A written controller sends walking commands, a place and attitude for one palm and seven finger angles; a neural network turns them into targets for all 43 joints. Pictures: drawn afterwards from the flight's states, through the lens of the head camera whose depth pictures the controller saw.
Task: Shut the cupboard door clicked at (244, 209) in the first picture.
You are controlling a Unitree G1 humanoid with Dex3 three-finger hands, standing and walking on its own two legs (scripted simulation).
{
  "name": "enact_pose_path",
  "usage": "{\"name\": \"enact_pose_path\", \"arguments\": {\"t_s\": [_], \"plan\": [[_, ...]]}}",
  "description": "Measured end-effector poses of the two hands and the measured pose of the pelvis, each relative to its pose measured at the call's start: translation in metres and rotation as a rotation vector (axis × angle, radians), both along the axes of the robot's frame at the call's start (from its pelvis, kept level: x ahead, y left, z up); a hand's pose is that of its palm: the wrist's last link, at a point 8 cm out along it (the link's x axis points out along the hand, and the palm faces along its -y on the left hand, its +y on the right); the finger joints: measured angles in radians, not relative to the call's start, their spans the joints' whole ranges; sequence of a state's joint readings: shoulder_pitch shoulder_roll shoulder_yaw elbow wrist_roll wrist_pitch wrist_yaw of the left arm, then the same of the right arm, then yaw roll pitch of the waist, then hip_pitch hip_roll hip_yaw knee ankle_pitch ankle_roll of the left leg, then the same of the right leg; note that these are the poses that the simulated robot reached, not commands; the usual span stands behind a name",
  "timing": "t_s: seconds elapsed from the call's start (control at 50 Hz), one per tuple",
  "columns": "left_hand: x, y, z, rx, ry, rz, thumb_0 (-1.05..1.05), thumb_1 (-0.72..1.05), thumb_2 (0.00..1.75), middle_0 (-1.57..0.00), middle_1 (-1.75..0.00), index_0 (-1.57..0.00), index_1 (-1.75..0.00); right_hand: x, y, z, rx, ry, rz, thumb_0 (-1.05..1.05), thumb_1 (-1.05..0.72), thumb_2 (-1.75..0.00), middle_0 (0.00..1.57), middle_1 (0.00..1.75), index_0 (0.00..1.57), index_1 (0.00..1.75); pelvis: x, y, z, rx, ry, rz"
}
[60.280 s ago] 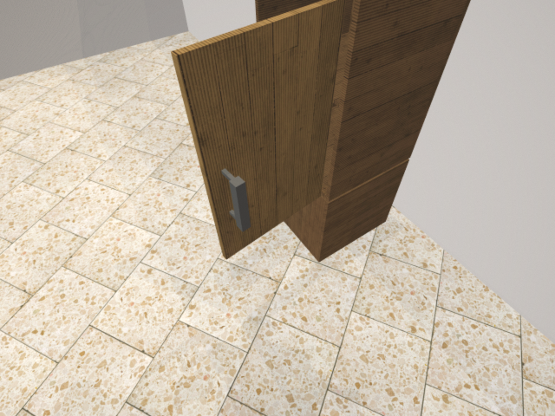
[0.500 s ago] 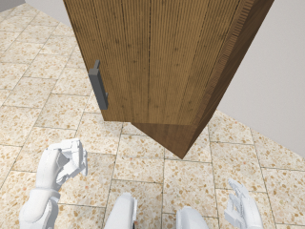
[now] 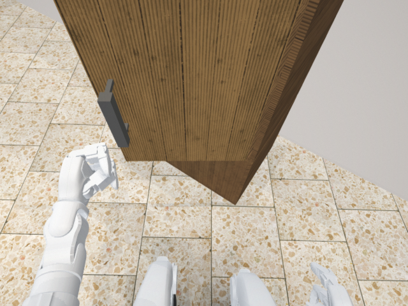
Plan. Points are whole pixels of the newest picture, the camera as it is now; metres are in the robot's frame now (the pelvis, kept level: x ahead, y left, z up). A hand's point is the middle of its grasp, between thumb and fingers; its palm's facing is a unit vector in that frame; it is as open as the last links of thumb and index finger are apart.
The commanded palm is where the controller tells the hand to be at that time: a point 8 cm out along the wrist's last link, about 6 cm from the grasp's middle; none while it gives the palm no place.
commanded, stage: bring the fist close to the handle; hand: left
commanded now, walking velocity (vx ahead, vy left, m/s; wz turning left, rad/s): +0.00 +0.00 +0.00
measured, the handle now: (117, 115) +0.50 +0.21 +0.03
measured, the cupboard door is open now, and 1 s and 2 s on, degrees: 35 34 13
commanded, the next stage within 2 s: push the door shut along its arc in 0.68 s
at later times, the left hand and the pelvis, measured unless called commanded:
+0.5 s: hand (118, 147) +0.41 +0.19 +0.03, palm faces +0.05 -1.00 -0.02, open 3.1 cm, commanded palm +0.39 +0.24 +0.03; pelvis +0.00 +0.00 +0.00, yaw -1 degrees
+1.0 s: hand (117, 143) +0.43 +0.20 +0.03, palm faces +0.01 -1.00 -0.03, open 3.1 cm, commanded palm +0.42 +0.24 +0.03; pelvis +0.00 +0.00 -0.01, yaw -1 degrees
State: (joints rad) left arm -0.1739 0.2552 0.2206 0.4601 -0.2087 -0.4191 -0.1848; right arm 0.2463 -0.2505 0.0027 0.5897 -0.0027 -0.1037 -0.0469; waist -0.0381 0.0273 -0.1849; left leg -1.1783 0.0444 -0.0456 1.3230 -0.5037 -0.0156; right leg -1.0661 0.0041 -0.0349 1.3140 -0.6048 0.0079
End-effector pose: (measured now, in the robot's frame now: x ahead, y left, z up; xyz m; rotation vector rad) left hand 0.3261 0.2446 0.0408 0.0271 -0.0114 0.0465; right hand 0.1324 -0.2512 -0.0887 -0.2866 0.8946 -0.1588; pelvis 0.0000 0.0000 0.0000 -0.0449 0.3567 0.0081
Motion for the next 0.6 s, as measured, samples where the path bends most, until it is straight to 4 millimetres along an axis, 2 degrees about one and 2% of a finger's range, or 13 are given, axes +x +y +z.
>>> {"name": "enact_pose_path", "arguments": {"t_s": [0.22, 0.36, 0.5, 0.6], "plan": [[0.042, -0.002, -0.004, -0.003, 0.003, 0.003, 0.01, 0.90, 0.90, -1.30, -1.50, -1.30, -1.50, -0.017, -0.008, -0.012, -0.003, 0.078, -0.034, 0.01, -0.91, -0.90, 0.20, 0.30, 0.20, 0.30, 0.000, -0.003, -0.004, 0.006, 0.027, -0.007], [0.067, 0.002, -0.003, -0.004, -0.009, 0.009, 0.01, 0.90, 0.90, -1.30, -1.50, -1.30, -1.50, -0.034, -0.013, -0.020, -0.005, 0.138, -0.068, 0.01, -0.91, -0.90, 0.20, 0.30, 0.20, 0.30, 0.000, -0.004, -0.008, 0.007, 0.047, -0.016], [0.064, 0.003, -0.007, -0.008, 0.015, 0.001, 0.01, 0.90, 0.90, -1.30, -1.50, -1.30, -1.50, -0.049, -0.013, -0.020, 0.012, 0.190, -0.103, 0.01, -0.91, -0.90, 0.20, 0.30, 0.20, 0.30, 0.003, -0.002, -0.005, 0.010, 0.050, -0.023], [0.058, 0.004, -0.009, -0.009, 0.011, 0.016, 0.01, 0.90, 0.90, -1.30, -1.50, -1.30, -1.50, -0.051, -0.012, -0.020, 0.008, 0.204, -0.099, 0.01, -0.91, -0.90, 0.20, 0.30, 0.20, 0.30, 0.003, -0.001, -0.003, 0.009, 0.048, -0.020]]}}
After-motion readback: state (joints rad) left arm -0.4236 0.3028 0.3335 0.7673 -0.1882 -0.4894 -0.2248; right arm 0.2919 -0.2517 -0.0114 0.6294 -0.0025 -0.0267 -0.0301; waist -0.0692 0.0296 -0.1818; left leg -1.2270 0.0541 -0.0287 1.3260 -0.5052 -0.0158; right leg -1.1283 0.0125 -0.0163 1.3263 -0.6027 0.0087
